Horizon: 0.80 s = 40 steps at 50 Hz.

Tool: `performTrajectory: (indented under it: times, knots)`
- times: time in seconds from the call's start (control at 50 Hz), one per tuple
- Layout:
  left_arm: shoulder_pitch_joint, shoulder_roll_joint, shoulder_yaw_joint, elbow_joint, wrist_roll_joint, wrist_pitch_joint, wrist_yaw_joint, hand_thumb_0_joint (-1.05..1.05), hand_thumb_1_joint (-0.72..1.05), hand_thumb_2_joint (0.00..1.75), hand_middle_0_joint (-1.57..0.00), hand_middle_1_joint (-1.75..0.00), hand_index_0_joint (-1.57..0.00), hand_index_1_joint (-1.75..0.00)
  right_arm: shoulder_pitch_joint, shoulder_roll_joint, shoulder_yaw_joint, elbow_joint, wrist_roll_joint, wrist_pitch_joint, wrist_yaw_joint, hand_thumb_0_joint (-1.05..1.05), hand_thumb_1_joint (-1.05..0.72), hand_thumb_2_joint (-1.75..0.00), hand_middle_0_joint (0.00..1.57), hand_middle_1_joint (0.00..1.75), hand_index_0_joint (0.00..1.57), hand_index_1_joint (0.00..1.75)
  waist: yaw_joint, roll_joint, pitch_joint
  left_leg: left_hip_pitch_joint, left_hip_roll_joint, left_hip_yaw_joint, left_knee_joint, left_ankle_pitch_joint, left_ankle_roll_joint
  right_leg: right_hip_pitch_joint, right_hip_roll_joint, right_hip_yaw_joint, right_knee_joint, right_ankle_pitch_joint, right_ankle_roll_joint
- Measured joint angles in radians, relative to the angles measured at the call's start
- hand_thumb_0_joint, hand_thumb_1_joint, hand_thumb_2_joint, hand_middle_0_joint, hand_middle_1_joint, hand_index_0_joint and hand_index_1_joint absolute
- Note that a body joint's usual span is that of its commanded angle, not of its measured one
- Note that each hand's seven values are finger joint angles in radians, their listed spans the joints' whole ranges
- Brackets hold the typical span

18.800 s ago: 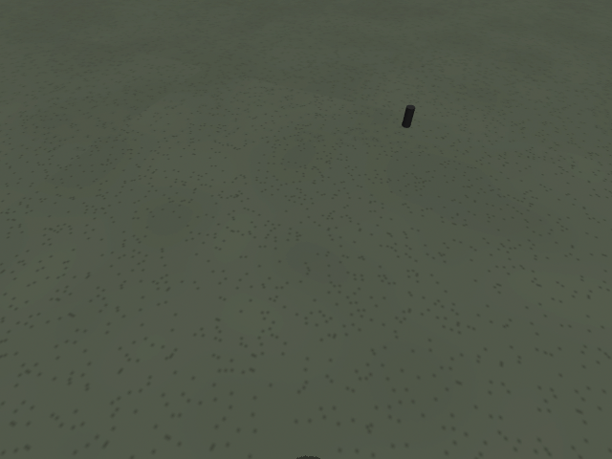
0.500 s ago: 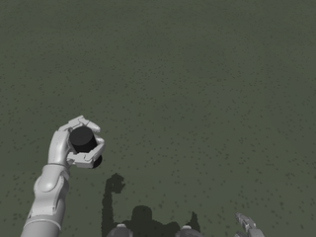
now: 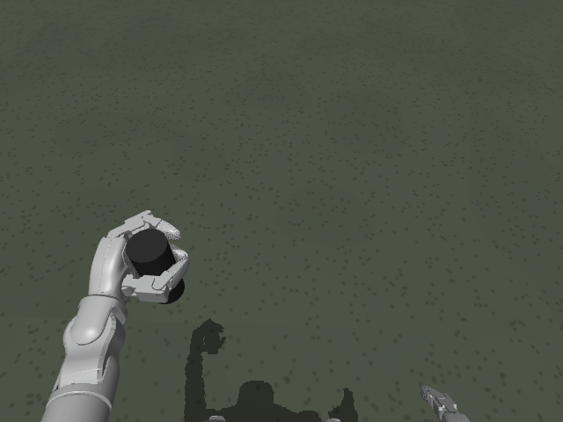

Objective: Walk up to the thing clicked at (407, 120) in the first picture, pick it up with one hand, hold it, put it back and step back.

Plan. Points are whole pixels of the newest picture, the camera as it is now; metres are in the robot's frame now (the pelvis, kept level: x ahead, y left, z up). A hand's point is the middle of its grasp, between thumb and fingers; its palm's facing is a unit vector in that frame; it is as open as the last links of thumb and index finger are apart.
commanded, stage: hold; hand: left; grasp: from the side
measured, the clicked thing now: (158, 269) +0.33 +0.18 +0.02
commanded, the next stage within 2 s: none
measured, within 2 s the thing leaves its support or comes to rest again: neither
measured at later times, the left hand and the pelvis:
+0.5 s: hand (154, 258) +0.33 +0.17 +0.06, palm faces -0.02 -1.00 -0.01, open 7.1 cm; pelvis +0.00 +0.01 +0.01, yaw +0 degrees
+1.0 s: hand (155, 259) +0.33 +0.17 +0.06, palm faces -0.02 -1.00 -0.01, open 7.1 cm; pelvis +0.00 +0.00 +0.01, yaw +0 degrees
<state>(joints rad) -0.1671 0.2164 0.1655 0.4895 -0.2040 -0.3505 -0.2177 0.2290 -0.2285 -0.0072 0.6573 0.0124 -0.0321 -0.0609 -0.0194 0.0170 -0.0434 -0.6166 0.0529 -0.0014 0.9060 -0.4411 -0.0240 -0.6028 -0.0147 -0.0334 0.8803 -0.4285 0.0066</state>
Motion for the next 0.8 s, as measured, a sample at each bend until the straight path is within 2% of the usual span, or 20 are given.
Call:
performTrajectory:
  times: [0.8]
  knots:
    - [0.017,-0.008,-0.017,-0.023,0.011,0.022,0.017,0.02,-0.04,1.11,-0.89,-1.09,-0.89,-1.1,-0.004,0.005,-0.001,0.007,0.002,0.0,0.008,0.01,-0.9,-0.9,0.2,0.3,0.2,0.3,0.007,-0.002,0.022,0.107,-0.007,0.009,-0.092,0.038,0.008,0.107,-0.005,0.006,-0.096,0.041,0.008]
